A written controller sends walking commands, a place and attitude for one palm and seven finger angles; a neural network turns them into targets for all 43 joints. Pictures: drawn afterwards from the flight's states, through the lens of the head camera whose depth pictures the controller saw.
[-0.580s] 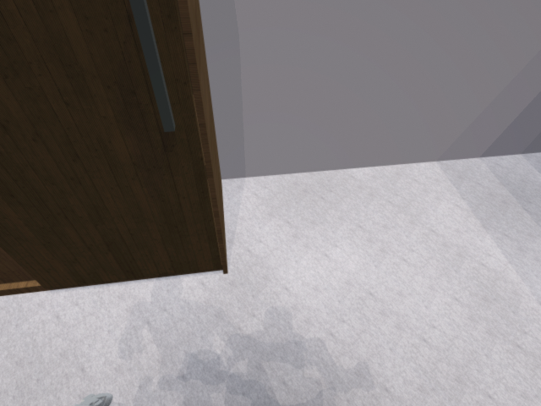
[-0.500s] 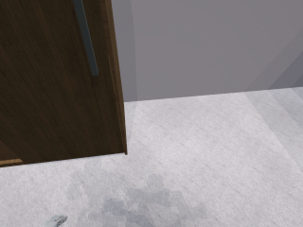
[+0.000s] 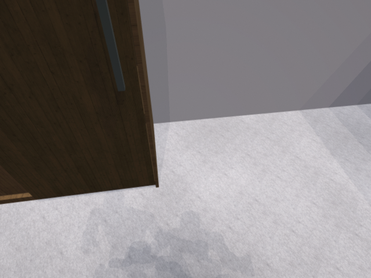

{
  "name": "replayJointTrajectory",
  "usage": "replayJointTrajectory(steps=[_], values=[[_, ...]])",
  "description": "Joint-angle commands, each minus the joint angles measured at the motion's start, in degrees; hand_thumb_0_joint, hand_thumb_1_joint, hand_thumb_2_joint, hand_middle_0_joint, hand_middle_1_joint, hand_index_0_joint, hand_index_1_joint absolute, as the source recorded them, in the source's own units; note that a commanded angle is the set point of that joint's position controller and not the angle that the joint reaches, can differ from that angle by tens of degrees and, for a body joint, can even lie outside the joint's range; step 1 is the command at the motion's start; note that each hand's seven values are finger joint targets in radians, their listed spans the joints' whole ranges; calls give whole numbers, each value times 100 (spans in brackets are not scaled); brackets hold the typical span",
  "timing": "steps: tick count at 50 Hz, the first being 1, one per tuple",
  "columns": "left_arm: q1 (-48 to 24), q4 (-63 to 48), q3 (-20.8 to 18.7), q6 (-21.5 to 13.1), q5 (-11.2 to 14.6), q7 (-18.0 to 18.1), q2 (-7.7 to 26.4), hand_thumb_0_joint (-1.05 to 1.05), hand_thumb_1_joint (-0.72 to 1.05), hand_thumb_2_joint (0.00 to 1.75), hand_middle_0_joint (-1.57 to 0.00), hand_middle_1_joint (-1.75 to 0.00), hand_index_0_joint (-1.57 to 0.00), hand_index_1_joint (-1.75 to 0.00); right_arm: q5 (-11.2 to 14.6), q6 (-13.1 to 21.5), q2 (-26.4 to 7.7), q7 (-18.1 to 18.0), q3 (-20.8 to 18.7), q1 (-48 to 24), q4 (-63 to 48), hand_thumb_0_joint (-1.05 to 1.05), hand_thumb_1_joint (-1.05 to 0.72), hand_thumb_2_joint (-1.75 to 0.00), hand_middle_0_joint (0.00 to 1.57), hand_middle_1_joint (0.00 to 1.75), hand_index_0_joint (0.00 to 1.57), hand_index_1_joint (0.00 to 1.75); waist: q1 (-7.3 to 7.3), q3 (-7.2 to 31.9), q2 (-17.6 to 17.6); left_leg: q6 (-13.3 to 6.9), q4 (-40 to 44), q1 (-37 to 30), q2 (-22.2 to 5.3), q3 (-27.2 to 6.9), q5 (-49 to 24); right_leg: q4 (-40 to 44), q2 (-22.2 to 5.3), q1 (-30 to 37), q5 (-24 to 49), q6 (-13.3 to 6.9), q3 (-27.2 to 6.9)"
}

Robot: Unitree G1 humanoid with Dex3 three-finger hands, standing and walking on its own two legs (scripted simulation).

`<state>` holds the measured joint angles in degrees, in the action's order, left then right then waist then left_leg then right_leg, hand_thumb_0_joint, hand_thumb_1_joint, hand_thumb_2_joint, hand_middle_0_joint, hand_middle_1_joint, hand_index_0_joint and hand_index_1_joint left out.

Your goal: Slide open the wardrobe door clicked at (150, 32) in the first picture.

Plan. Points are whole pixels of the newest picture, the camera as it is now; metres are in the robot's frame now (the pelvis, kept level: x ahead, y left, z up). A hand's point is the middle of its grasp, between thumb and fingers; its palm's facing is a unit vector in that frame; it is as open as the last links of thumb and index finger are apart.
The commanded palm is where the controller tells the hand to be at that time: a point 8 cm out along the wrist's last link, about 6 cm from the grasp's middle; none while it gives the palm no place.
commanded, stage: stand and wait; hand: right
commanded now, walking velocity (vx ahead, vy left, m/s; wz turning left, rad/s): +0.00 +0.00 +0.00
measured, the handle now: (111, 39) +0.71 +0.27 +0.17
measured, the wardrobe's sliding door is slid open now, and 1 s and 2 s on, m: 0.00 0.00 0.00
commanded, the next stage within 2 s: look at it before walking up in 0.24 s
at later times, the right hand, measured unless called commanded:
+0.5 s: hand out of the picture +0.08 -0.24 -0.15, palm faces -0.04 +0.94 -0.33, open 7.4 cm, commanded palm none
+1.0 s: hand out of the picture +0.07 -0.24 -0.15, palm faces -0.03 +0.94 -0.33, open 7.4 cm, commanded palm none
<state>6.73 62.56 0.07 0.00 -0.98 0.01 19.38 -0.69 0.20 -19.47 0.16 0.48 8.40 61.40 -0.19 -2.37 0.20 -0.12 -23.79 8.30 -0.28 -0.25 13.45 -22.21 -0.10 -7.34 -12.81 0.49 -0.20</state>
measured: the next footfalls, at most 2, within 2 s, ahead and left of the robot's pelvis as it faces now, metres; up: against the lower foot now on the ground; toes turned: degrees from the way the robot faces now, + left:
none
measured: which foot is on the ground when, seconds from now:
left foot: down 0.00-1.00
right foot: down 0.00-1.00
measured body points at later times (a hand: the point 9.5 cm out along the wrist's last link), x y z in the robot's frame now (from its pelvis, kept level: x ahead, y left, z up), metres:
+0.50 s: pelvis +0.00 +0.00 +0.00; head +0.00 +0.01 +0.45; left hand +0.07 +0.30 -0.13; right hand +0.08 -0.29 -0.13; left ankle +0.00 +0.12 -0.74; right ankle -0.01 -0.13 -0.74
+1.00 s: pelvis +0.00 +0.01 +0.00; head +0.01 +0.01 +0.45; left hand +0.08 +0.30 -0.13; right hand +0.07 -0.29 -0.13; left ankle +0.00 +0.12 -0.74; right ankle -0.01 -0.13 -0.74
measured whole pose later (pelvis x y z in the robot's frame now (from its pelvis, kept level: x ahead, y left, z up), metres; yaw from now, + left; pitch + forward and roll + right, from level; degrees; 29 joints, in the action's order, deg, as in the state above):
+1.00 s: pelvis +0.00 +0.01 +0.00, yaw +0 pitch -2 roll +0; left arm 6.3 64.1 0.5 -0.4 -0.8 0.0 19.2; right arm -0.7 0.7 -19.4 0.2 0.5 7.8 62.7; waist -0.2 -2.5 0.1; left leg -0.6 -21.0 7.4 0.3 -0.1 11.9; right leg -19.5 -0.7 -6.4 -11.4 1.1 -0.3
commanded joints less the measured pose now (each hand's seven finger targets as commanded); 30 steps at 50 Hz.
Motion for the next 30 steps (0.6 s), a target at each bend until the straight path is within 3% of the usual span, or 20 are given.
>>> replayJointTrajectory(steps=[1, 30], values=[[-330, -382, -235, -167, 42, 69, 1094, 0, 90, 90, -20, -30, -20, -30, 15, 138, -1180, -89, -259, -365, -387, 0, -90, -90, 20, 30, 20, 30, 2, 312, 84, -193, 547, -24, -693, -617, -657, 361, -592, -109, 630, -203, -494], [-270, -254, -212, -205, 43, 78, 1130, 0, 90, 90, -20, -30, -20, -30, 8, 150, -1161, -85, -260, -396, -319, 0, -90, -90, 20, 30, 20, 30, 0, 352, 16, -179, 588, -62, -675, -599, -937, 482, -655, 13, 897, -172, -515]])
